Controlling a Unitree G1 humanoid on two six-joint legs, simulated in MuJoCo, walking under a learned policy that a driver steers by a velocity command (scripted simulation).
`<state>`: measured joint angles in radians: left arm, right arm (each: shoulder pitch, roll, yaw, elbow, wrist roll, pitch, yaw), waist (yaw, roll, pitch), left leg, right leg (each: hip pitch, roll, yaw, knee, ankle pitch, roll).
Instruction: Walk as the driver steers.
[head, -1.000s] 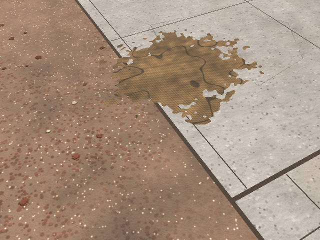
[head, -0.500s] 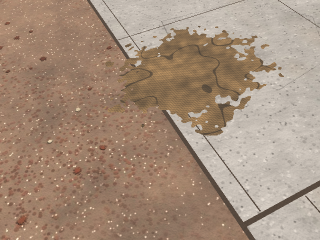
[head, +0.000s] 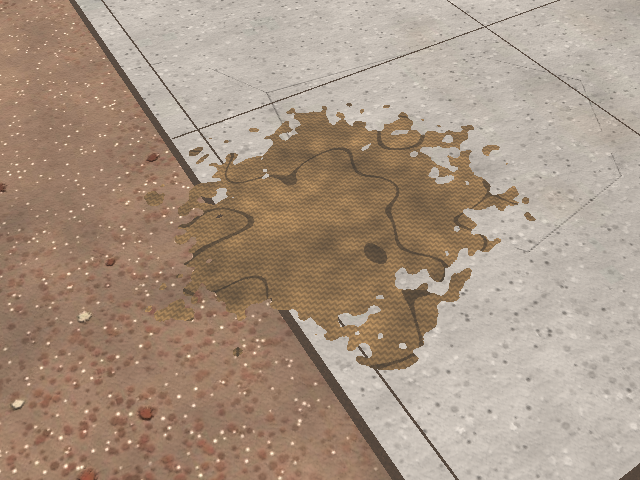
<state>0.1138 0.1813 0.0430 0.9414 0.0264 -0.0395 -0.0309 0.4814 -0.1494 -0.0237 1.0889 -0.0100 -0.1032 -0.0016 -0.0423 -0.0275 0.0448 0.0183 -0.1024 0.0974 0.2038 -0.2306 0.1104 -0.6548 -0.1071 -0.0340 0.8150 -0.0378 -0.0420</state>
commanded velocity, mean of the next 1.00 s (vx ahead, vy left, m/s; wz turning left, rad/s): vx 0.50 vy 0.00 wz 0.00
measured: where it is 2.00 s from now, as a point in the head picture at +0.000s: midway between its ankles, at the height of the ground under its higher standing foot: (292, 263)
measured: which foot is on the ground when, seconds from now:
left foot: down 0.00-0.20, up 0.22-0.74, down 0.76-1.00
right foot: up 0.00-0.18, down 0.20-0.76, up 0.78-1.00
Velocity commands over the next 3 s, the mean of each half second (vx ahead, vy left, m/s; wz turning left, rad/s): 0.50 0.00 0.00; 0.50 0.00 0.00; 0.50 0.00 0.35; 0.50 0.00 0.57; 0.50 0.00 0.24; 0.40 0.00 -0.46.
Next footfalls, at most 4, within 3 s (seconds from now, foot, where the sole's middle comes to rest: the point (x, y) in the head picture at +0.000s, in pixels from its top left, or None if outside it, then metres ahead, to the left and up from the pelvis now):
0.20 right None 0.29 -0.10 -0.78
0.76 left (282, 429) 0.59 0.07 -0.78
1.32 right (352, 306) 0.90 -0.10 -0.78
1.86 left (240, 252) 1.08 0.18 -0.78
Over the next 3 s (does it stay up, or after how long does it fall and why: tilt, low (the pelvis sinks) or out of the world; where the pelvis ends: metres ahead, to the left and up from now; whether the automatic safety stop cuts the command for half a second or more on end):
stays up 1.49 0.39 -0.02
